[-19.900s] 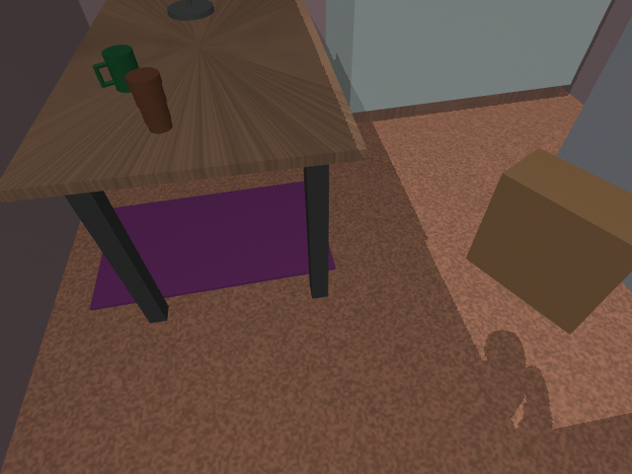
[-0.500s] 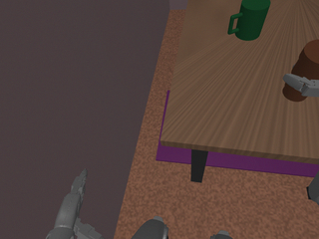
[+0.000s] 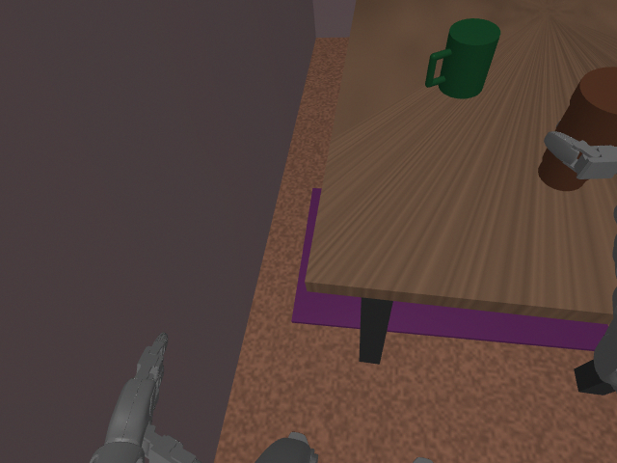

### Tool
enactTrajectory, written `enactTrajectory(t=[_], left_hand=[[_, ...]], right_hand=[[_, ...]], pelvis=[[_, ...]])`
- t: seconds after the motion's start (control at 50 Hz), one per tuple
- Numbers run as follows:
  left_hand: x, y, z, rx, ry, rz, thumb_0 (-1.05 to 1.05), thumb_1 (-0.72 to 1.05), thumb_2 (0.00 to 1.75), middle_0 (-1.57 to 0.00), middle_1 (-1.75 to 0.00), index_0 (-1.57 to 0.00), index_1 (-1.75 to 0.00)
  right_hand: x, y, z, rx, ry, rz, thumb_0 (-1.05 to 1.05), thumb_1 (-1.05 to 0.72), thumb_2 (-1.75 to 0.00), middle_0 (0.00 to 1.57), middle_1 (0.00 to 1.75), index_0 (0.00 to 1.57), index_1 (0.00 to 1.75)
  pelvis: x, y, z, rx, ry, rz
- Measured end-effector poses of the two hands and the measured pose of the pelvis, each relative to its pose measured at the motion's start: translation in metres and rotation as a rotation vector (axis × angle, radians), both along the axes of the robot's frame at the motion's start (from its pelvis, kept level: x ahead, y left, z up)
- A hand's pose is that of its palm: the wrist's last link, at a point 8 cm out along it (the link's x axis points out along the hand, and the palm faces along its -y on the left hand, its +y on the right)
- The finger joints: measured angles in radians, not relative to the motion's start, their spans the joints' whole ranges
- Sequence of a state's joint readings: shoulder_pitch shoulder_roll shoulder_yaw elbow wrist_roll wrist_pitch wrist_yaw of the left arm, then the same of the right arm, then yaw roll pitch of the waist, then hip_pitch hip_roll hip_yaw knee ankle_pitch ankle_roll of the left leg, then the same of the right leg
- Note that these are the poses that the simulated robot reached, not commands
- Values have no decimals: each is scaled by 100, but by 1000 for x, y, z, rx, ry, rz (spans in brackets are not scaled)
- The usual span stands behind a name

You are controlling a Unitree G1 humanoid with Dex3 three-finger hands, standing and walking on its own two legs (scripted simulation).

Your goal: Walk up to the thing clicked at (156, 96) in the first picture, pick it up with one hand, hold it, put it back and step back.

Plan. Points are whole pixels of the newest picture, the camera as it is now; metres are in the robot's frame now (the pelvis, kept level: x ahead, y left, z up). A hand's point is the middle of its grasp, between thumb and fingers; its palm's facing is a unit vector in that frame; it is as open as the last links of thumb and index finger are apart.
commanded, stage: settle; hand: right
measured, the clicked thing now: (587, 137) +0.51 -0.22 +0.12
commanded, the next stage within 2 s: lift in 0.38 s
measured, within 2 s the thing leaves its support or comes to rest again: neither
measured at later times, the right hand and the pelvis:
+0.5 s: hand (599, 106) +0.52 -0.22 +0.16, palm faces +0.17 +0.98 +0.03, open 9.6 cm; pelvis +0.01 +0.00 +0.01, yaw +0 degrees
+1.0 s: hand out of the picture +0.49 -0.21 +0.20, palm faces +0.15 +0.99 +0.01, open 9.6 cm; pelvis +0.02 +0.00 +0.03, yaw +0 degrees
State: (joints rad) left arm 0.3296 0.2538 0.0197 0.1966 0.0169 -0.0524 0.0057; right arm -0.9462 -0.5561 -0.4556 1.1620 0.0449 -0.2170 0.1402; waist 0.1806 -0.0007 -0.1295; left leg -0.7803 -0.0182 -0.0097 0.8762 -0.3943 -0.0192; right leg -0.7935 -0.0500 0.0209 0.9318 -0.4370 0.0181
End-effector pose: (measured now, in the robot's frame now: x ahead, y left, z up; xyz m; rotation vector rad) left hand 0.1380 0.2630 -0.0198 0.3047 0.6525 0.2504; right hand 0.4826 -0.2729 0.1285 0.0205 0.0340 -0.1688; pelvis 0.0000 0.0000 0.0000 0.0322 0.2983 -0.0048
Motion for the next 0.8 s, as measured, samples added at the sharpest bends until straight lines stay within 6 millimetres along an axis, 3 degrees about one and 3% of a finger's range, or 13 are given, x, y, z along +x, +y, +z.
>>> enactTrajectory(t=[0.56,0.8], left_hand=[[8,-8,-2,-53,20,-4,-1,-52,5,-6,-5,-5,-5],[12,0,3,-48,18,15,-1,-52,5,-5,-5,-5,-5]], right_hand=[[11,3,27,6,1,-3,-1,35,-108,73,110,73,113],[3,8,43,6,-25,10,-1,37,-109,75,109,75,112]], pelvis=[[11,0,12,-7,-23,-2],[19,-3,19,-11,-53,5]])
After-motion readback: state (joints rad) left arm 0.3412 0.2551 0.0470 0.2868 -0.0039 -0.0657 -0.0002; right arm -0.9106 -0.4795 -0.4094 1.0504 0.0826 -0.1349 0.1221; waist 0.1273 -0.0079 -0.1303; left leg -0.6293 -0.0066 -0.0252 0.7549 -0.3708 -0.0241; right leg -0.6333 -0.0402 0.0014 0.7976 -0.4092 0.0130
